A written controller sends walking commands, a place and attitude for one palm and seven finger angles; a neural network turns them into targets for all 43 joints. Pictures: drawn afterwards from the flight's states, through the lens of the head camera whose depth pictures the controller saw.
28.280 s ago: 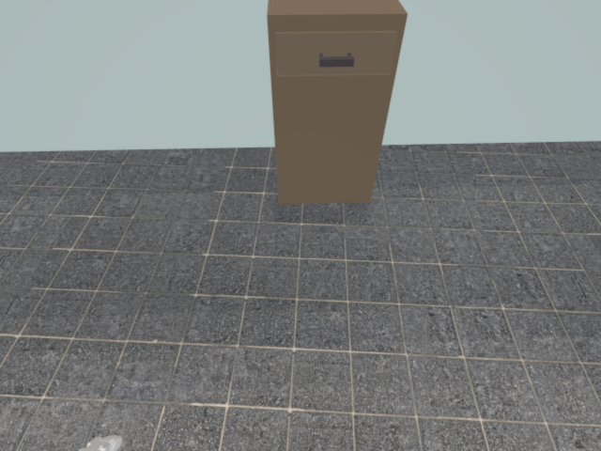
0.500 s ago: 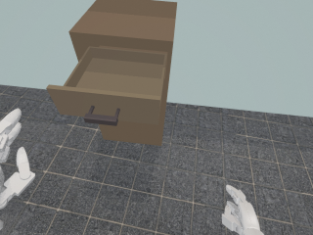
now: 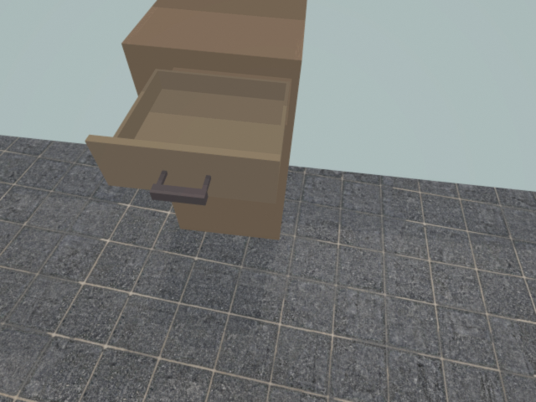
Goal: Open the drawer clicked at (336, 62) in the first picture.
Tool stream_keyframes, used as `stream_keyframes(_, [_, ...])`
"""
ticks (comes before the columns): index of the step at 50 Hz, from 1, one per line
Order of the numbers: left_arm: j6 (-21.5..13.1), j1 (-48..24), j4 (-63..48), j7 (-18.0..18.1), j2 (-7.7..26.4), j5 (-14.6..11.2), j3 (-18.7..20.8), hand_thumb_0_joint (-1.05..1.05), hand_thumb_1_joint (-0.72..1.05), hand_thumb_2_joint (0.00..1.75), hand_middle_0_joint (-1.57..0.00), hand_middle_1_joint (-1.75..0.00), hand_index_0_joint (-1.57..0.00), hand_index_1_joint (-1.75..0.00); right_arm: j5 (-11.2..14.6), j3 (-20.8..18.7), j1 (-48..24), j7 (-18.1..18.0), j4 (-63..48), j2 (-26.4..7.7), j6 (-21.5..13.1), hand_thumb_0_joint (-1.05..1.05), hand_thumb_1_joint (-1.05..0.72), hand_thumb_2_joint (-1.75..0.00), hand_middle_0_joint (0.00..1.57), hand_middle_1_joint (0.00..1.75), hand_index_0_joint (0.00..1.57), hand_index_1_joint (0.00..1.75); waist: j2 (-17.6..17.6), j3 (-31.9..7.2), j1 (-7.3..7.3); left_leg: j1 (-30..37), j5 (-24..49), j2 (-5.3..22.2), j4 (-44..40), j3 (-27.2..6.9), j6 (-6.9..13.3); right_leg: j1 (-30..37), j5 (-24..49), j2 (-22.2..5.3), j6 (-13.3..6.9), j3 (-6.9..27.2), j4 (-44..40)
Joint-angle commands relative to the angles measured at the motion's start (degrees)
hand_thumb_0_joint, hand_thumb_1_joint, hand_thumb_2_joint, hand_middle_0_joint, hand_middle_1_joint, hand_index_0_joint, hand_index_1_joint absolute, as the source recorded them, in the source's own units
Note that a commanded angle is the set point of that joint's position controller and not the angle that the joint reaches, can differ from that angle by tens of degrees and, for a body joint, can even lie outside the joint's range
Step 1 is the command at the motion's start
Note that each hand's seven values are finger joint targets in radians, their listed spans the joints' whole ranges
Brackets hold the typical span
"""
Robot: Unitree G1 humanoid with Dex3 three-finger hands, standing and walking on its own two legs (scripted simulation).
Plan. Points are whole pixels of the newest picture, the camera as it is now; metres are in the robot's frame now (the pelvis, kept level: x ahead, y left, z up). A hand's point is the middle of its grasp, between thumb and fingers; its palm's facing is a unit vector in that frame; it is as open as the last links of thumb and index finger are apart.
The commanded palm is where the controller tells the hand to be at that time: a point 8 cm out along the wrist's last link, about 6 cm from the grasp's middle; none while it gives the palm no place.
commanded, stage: let the arm hang, fingers relaxed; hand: left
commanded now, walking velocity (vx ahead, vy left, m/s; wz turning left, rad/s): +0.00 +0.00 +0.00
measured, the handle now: (182, 186) +0.52 +0.22 -0.06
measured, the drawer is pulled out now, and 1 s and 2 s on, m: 0.30 0.30 0.30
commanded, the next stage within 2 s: look to check the result in 0.60 s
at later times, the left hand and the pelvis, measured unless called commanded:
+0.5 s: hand out of the picture +0.01 +0.17 -0.18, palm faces +0.00 -0.98 -0.20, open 7.3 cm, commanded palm none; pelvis +0.00 +0.00 +0.00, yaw -1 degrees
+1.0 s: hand out of the picture +0.01 +0.15 -0.17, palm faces +0.00 -0.98 -0.20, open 7.4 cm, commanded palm none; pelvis +0.01 -0.02 +0.00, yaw -1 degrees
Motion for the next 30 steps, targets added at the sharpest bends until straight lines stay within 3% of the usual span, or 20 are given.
stream_keyframes(1, [-1.5, 1.38, -1.04, 0.74, 4.97, 0.12, 0.77, 0.0, 0.9, 0.9, -0.2, -0.3, -0.2, -0.3, 0.4, -1.5, 1.58, -0.58, -1.9, -5.09, -1.8, 0.0, -0.9, -0.9, 0.2, 0.3, 0.2, 0.3, 2.46, -1.53, -0.18, -0.72, 1.53, 6.74, -6.69, -6.93, 0.39, 0.6, -1.15, -4.8, -2.17, 4.7, -3.42])
stream_keyframes(8, [-1.41, 2.02, 0.37, 1.2, 3.79, 0.28, 0.78, 0.0, 0.9, 0.9, -0.2, -0.3, -0.2, -0.3, 0.23, -1.84, 3.7, -0.6, -0.13, -3.43, -1.8, 0.0, -0.9, -0.9, 0.2, 0.3, 0.2, 0.3, -0.18, 0.71, -0.45, -2.14, -2.82, 6.93, -8.14, -7.4, 0.66, -0.77, -2.52, -4.59, -1.99, 4.89, -2.95])
stream_keyframes(17, [-1.64, 1.61, -0.14, 1.45, 2.4, 0.56, 1.12, 0.0, 0.9, 0.9, -0.2, -0.3, -0.2, -0.3, 0.13, -2.17, 2.95, -0.54, -0.01, -2.16, -2.07, 0.0, -0.9, -0.9, 0.2, 0.3, 0.2, 0.3, 1.23, 2.92, -0.47, -2.47, -3.33, 6.61, -8.32, -6.65, 0.46, -2.98, -2.62, -4.56, -1.74, 5.05, -2.74])
stream_keyframes(30, [-2.05, 0.36, -0.34, 1.2, 2.7, 0.35, 1.46, 0.0, 0.9, 0.9, -0.2, -0.3, -0.2, -0.3, 0.15, -2.14, 1.93, -0.72, -0.22, -2.34, -2.33, 0.0, -0.9, -0.9, 0.2, 0.3, 0.2, 0.3, 1.23, 0.31, -0.57, 0.1, 2.22, 6.48, -7.15, -5.47, 0.14, -1.2, 0.51, -4.86, -1.9, 5.62, -3.23])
